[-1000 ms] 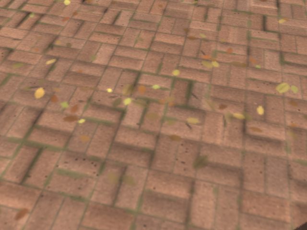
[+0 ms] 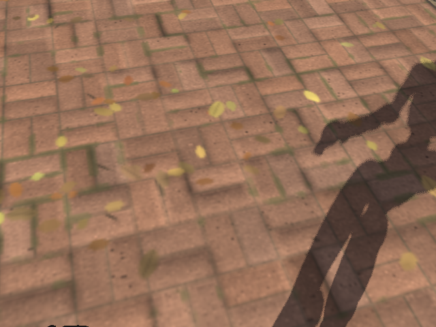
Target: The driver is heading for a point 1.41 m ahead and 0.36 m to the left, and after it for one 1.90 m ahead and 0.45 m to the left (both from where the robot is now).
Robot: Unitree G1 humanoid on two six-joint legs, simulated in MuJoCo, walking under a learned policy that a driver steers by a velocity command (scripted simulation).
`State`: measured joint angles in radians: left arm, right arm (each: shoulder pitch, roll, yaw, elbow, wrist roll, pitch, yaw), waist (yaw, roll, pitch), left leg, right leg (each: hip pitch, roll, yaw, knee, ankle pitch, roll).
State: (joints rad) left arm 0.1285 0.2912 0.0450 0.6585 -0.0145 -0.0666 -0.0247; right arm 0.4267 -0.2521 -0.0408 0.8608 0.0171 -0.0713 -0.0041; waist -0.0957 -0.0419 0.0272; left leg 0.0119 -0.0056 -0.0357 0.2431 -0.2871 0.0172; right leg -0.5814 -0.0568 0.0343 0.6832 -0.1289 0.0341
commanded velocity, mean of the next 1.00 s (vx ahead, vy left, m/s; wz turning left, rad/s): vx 0.48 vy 0.00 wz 0.44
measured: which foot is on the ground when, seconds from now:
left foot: down 0.00-0.14, up 0.16-0.60, down 0.62-1.00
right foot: up 0.00-0.10, down 0.12-0.64, up 0.66-1.00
